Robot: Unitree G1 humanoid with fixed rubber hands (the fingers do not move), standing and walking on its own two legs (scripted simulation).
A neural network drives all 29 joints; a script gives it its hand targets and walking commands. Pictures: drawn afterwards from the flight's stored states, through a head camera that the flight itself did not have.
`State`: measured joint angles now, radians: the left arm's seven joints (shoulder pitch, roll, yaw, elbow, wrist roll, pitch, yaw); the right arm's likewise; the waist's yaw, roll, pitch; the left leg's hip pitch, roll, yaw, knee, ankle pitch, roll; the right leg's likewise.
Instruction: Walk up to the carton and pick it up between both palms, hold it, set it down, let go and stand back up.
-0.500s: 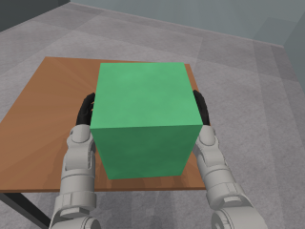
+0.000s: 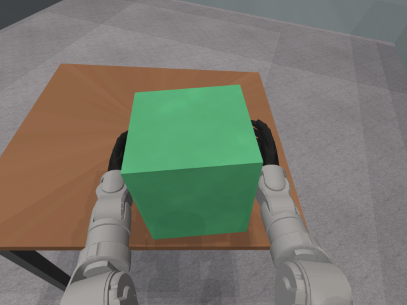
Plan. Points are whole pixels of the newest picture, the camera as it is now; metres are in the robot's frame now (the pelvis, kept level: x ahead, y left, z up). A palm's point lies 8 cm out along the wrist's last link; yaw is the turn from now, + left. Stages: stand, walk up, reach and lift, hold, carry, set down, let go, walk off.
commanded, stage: set down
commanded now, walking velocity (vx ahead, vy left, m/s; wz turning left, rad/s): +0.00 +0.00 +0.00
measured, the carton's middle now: (194, 166) +0.39 +0.03 +0.05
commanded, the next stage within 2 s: none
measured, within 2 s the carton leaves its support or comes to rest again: rests again in 1.30 s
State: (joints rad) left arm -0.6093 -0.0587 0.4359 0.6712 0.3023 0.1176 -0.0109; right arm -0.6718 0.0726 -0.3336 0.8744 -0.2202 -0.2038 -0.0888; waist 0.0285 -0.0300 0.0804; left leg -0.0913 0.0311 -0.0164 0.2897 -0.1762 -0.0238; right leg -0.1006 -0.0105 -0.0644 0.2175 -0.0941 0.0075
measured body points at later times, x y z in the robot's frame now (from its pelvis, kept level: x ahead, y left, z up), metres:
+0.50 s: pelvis +0.02 +0.01 +0.00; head +0.06 +0.03 +0.45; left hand +0.40 +0.19 +0.03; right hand +0.42 -0.11 +0.06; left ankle -0.01 +0.13 -0.75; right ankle +0.02 -0.12 -0.75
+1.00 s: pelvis +0.00 +0.01 +0.00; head +0.05 +0.02 +0.45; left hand +0.39 +0.19 +0.02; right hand +0.40 -0.12 +0.05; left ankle -0.01 +0.13 -0.75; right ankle +0.02 -0.12 -0.75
